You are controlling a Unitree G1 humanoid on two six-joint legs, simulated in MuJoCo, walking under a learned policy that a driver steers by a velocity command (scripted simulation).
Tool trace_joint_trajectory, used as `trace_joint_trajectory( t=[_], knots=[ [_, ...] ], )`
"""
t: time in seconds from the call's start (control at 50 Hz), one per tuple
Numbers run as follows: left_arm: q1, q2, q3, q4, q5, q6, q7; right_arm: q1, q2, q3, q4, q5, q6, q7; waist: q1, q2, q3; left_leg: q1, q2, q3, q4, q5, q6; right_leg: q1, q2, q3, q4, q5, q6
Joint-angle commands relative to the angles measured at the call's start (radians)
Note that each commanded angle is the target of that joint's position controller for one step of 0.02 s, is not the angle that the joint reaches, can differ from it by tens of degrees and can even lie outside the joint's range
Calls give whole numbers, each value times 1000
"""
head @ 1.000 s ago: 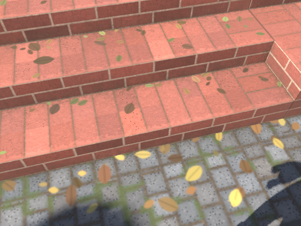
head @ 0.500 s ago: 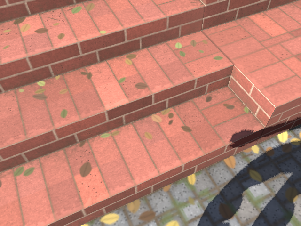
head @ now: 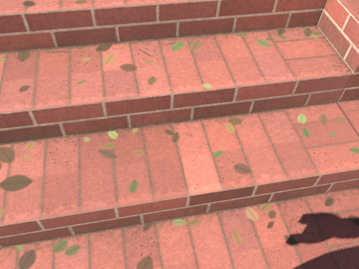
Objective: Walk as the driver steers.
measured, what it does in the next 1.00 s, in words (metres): climbs, turning left: right foot 0.15 m higher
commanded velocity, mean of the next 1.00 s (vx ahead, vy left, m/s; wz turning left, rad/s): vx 0.16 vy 0.00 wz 0.49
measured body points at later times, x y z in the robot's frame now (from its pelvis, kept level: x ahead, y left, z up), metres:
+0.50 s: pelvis +0.25 -0.05 +0.06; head +0.29 -0.04 +0.51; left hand +0.40 +0.22 +0.00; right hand +0.43 -0.30 -0.05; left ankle +0.06 +0.06 -0.51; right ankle +0.41 -0.10 -0.58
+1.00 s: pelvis +0.27 -0.02 +0.11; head +0.30 +0.01 +0.56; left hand +0.23 +0.26 +0.00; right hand +0.56 -0.10 +0.03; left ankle +0.19 +0.13 -0.53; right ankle +0.41 -0.11 -0.58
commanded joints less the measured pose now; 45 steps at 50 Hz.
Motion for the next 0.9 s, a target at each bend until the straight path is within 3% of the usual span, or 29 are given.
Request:
trace_joint_trajectory(
  t=[0.02,0.06,0.1,0.12,0.16,0.18,0.22,0.24,0.26,0.3,0.32,0.34,0.36,0.38,0.4,0.42,0.44,0.46,0.48,0.5,0.52,0.54,0.58,0.6,0.64,0.66,0.7,0.76,0.9],
  knots=[
    [-24,103,27,-111,19,-4,6,7,-111,-19,-93,-11,-2,-16,39,50,-64,198,292,-414,-301,324,218,-251,-57,35,54,97,21],
    [-4,49,11,-122,27,15,5,33,-129,-23,-94,-6,1,-30,48,71,-76,177,258,-328,-282,486,209,-302,-43,-11,132,125,45],
    [-61,41,4,-159,34,20,7,69,-138,-23,-95,2,9,-50,37,61,-53,163,224,-280,-281,547,183,-361,-40,-35,85,191,64],
    [-68,-7,-8,-153,31,25,9,142,-132,-21,-73,-6,22,-61,8,130,-74,229,235,-297,-256,606,192,-432,-7,-82,265,134,88],
    [-93,-12,-13,-188,6,34,11,251,-106,-10,-45,-9,46,-73,-29,150,-64,387,292,-395,-209,567,212,-711,-6,-61,601,-25,108],
    [-138,-31,-27,-224,-7,35,11,288,-100,-5,-27,-1,55,-76,-38,138,-27,454,321,-425,-196,491,201,-876,-20,-43,718,-103,101],
    [-302,-101,-72,-309,0,15,3,351,-83,2,5,0,72,-80,-87,127,53,547,332,-448,-181,453,159,-1129,-18,-67,832,-208,85],
    [-354,-109,-87,-352,3,3,-3,368,-69,8,18,0,79,-85,-88,110,74,538,318,-437,-183,452,131,-1158,-25,-73,788,-211,76],
    [-399,-135,-109,-416,16,-4,-11,346,-72,12,25,25,95,-89,-60,101,71,425,262,-394,-196,429,93,-1076,-36,-101,613,-157,68],
    [-416,-100,-109,-474,32,-10,-11,285,-91,9,1,18,115,-106,-28,95,8,209,219,-371,-287,455,70,-747,-24,-138,280,44,66],
    [-406,-118,-119,-505,51,-2,-10,213,-152,-12,-24,41,125,-114,22,128,-57,37,227,-354,-437,512,80,-392,-15,-187,33,96,34],
    [-334,-86,-91,-472,39,3,1,153,-192,-25,-41,45,114,-105,67,199,-122,-1,202,-297,-416,764,55,-138,30,-212,-20,135,-2],
    [-134,1,-48,-416,34,15,17,130,-233,-36,-35,33,104,-96,159,301,-287,122,201,-272,-295,1220,20,73,89,-196,-7,143,-24],
    [27,81,-16,-380,39,18,24,68,-268,-50,-48,50,88,-92,244,339,-377,272,188,-262,-156,1484,-22,186,92,-126,-179,179,-42],
    [189,183,25,-336,36,20,35,-4,-250,-57,-74,54,58,-85,321,275,-404,269,155,-297,88,1437,-60,332,36,26,-418,242,-83],
    [277,291,36,-265,93,23,37,32,-42,-21,-126,1,27,-72,209,-403,-518,-17,-71,-259,604,132,-117,599,-327,528,-663,863,-240],
    [212,188,6,-307,132,31,51,242,-72,-22,-52,-27,2,-17,139,-493,-700,-105,-179,-438,1064,-249,-148,614,-477,996,-853,964,-358],
    [74,138,4,-338,72,46,49,230,-122,-46,-45,-4,19,12,87,-293,-554,-187,-140,-350,1250,-274,-185,463,-458,936,-872,587,-346],
    [-39,47,-14,-323,32,67,50,118,-77,-27,-104,21,53,8,38,-139,-306,-283,-58,-185,1217,-227,-199,268,-364,677,-850,281,-279],
    [-78,-33,-28,-265,7,82,59,69,-18,-4,-125,18,92,-13,-7,-48,-116,-325,3,-123,1223,-209,-188,82,-305,480,-831,54,-210],
    [-107,-67,-32,-227,10,81,65,81,-11,4,-129,27,122,-24,-52,-20,-27,-286,52,-117,1211,-177,-174,-74,-245,308,-808,-83,-170],
    [-125,-70,-28,-206,17,77,65,84,-10,11,-132,31,133,-28,-69,-15,12,-247,49,-87,1223,-127,-157,-168,-207,180,-793,-89,-157],
    [-78,-65,-21,-174,27,66,73,31,6,21,-157,21,126,-46,-36,4,40,-292,26,-79,1230,-7,-130,-169,-221,60,-786,47,-193],
    [-30,-53,-21,-159,35,65,79,4,11,28,-176,9,124,-59,-17,-27,18,-367,21,-83,1304,9,-123,-102,-262,91,-805,72,-215],
    [12,-24,-12,-158,38,76,99,-49,-6,31,-219,4,127,-73,-3,-39,-21,-454,41,-100,1272,47,-135,-10,-298,88,-832,26,-215],
    [20,-11,-9,-162,36,84,109,-69,-27,28,-235,-1,129,-72,4,-52,-37,-480,48,-91,1250,56,-150,28,-310,80,-859,3,-212],
    [24,4,-3,-170,29,117,126,-104,-32,29,-288,-5,132,-69,2,-85,-55,-503,81,-84,1127,77,-200,70,-304,57,-878,-14,-210],
    [32,36,8,-204,28,134,147,-133,-25,28,-315,-10,143,-71,28,-95,-85,-516,83,-92,1133,117,-251,119,-357,98,-870,-1,-246],
    [81,59,36,-241,22,141,162,-178,5,31,-340,-1,142,-67,90,-123,-103,-509,130,-128,975,32,-246,218,-409,152,-796,-82,-234]
  ],
)
Velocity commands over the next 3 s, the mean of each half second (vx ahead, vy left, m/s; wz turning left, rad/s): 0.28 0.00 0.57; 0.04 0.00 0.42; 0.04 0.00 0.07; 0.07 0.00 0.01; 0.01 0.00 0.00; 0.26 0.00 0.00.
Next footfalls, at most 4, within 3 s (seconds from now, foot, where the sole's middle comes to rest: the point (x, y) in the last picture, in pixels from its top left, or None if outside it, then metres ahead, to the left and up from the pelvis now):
0.40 right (209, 259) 0.45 -0.10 -0.62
1.02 left None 0.20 0.15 -0.64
1.40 right None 0.32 -0.08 -0.62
1.70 left None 0.09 0.01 -0.77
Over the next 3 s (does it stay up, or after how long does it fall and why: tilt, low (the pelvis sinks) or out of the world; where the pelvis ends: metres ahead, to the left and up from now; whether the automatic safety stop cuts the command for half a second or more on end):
stays up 0.21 -0.09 0.01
